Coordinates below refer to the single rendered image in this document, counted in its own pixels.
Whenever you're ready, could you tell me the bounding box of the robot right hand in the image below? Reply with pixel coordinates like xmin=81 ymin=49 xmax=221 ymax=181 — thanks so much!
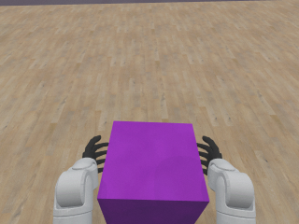
xmin=196 ymin=135 xmax=222 ymax=175

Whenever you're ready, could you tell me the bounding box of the robot left hand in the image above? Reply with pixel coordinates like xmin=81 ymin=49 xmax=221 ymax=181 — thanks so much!
xmin=82 ymin=135 xmax=109 ymax=174

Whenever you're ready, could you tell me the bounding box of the right robot forearm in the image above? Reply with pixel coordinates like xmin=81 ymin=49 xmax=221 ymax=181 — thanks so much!
xmin=207 ymin=158 xmax=256 ymax=224

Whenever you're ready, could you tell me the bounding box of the left robot forearm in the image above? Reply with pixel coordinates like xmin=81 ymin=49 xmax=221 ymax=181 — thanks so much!
xmin=52 ymin=157 xmax=99 ymax=224

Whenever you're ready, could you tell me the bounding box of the carton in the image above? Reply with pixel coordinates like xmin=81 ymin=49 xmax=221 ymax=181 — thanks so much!
xmin=97 ymin=120 xmax=210 ymax=224

